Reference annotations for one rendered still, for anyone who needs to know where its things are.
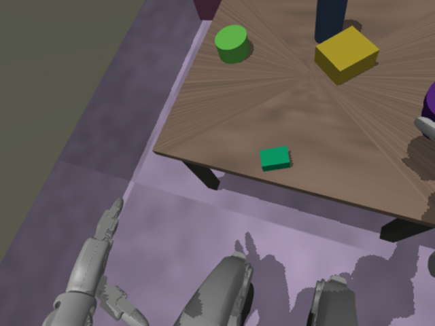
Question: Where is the left robot hand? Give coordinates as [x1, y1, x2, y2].
[65, 198, 150, 326]

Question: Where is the coffee table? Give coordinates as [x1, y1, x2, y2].
[152, 0, 435, 242]

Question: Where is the right robot hand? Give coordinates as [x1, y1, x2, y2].
[414, 117, 435, 141]

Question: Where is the left robot arm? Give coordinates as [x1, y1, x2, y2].
[42, 291, 97, 326]

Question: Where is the left robot foot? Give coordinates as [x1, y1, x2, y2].
[239, 283, 254, 326]

